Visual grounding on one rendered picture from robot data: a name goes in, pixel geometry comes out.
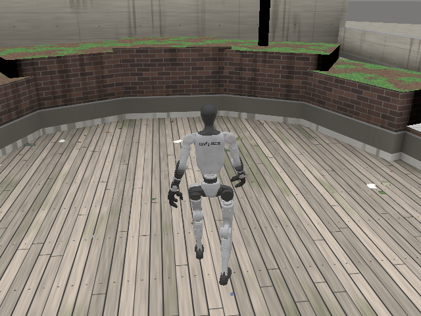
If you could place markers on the robot right forearm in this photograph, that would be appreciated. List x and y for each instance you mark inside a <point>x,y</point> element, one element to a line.
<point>240,170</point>

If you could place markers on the robot right thigh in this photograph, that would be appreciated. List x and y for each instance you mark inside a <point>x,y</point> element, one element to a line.
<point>227,201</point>

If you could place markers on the robot left forearm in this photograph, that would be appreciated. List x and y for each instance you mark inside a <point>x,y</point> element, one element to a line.
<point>177,178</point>

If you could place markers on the right robot hand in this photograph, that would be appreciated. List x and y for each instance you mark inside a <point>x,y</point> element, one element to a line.
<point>234,178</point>

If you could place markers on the right robot upper arm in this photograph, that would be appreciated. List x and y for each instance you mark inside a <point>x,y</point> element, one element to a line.
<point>234,151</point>

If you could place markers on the left robot upper arm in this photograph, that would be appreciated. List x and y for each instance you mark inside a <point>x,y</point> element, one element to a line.
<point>185,150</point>

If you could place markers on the humanoid robot head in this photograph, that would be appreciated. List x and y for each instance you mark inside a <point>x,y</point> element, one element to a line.
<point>208,115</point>

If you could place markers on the left robot hand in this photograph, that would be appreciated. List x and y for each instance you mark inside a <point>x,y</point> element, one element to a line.
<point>172,198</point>

